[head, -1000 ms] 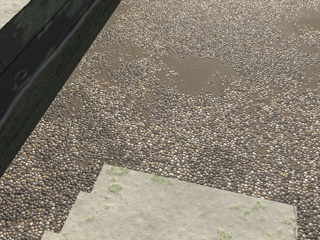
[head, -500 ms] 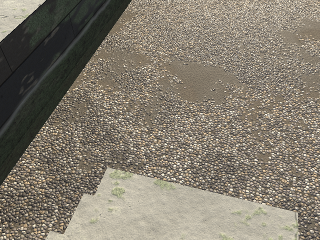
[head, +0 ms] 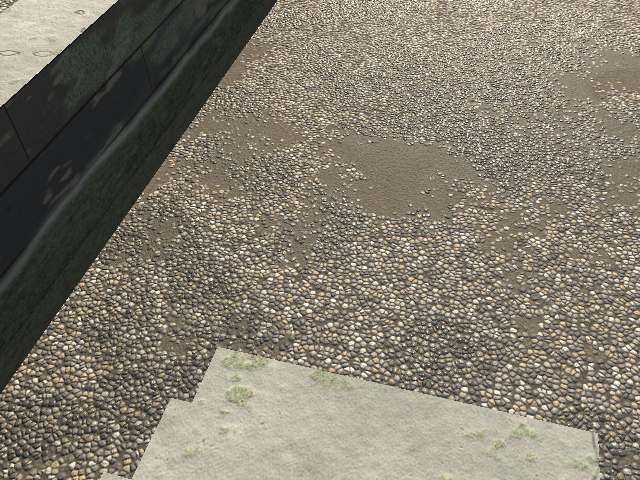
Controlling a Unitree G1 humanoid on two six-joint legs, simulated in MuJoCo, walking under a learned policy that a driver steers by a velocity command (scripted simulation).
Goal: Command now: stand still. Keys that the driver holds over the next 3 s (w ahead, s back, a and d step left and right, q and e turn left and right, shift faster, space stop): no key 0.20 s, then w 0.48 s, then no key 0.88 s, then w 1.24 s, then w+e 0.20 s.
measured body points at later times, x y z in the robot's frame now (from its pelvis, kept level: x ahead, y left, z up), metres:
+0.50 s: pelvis +0.04 +0.01 -0.01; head +0.03 +0.02 +0.44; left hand +0.03 +0.26 -0.17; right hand +0.01 -0.23 -0.16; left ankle +0.02 +0.10 -0.75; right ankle +0.02 -0.09 -0.73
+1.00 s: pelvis +0.26 -0.05 -0.17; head +0.29 -0.08 +0.27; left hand +0.35 +0.17 -0.32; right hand +0.13 -0.27 -0.33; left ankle +0.10 +0.09 -0.65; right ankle +0.30 -0.14 -0.92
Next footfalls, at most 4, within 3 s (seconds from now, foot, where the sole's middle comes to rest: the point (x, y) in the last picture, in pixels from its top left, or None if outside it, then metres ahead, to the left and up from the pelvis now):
0.90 right None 0.34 -0.15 -0.95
1.24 left None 0.40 0.06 -0.95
2.26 right None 0.65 -0.14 -1.12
2.80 left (313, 407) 0.99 0.10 -1.29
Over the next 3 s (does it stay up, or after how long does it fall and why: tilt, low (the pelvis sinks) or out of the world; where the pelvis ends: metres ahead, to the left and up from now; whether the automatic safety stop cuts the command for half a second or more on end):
stays up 0.97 0.01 -0.53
